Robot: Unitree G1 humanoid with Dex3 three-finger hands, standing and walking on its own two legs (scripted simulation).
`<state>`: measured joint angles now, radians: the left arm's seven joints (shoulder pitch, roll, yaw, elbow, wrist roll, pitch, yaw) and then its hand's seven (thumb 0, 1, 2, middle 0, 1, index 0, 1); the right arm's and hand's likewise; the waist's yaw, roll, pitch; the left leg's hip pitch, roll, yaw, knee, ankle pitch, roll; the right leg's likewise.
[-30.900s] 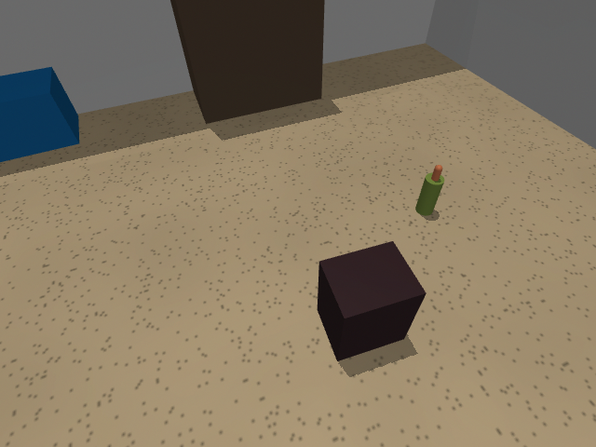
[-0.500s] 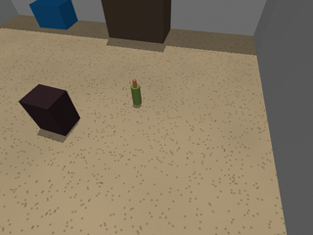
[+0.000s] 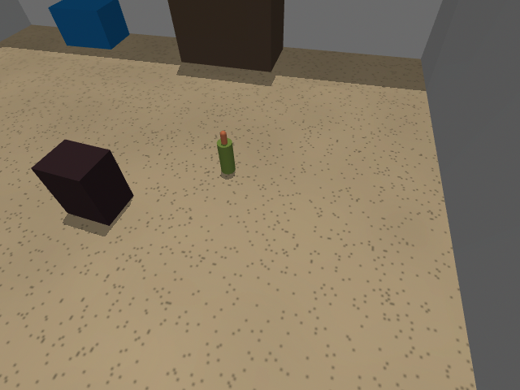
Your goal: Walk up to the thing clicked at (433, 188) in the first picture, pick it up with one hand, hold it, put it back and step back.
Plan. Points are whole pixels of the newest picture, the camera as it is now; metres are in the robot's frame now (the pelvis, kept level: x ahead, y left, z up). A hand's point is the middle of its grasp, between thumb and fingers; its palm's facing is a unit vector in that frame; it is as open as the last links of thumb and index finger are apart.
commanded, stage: stand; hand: left
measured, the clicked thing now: (225, 151) +1.35 +0.24 -0.65
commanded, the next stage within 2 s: walk up in 0.28 s
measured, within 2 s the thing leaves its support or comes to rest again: neither
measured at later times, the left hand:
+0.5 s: hand out of the picture +0.06 +0.30 -0.15, palm faces +0.06 -0.93 -0.35, open 7.4 cm
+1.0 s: hand (130, 289) +0.34 +0.31 -0.15, palm faces -0.08 -0.92 -0.37, open 7.4 cm
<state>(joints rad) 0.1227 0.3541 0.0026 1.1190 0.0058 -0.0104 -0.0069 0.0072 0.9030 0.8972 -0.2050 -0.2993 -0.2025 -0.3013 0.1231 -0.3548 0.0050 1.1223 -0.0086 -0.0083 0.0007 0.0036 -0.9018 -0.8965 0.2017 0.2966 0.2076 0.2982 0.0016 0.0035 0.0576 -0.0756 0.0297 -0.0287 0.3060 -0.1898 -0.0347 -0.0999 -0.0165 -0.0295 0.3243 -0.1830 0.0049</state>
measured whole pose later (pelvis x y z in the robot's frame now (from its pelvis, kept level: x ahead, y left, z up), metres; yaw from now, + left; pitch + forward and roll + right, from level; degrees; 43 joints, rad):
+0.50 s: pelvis +0.03 +0.02 -0.01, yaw +3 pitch -2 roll -1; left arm 0.23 0.40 0.08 1.02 0.05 -0.05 -0.06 0.01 0.90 0.90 -0.21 -0.30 -0.21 -0.30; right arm 0.20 -0.43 -0.08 1.05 -0.03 -0.03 0.07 0.01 -0.90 -0.90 0.20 0.30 0.21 0.30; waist 0.04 0.02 0.04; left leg -0.34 0.06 0.00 0.71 -0.44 0.03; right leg -0.07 -0.03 -0.06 0.38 -0.28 -0.03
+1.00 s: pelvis +0.23 +0.03 -0.02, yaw -1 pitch -3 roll +2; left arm 0.18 0.43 0.07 0.95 0.02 -0.03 -0.11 0.01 0.90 0.90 -0.20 -0.30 -0.20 -0.30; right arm 0.37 -0.42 -0.07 0.92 -0.01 -0.07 0.05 0.01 -0.90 -0.90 0.21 0.30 0.21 0.30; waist -0.04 -0.01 0.07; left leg 0.04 0.05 0.11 0.46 -0.44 -0.03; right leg -0.41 -0.08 -0.05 0.56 -0.15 -0.03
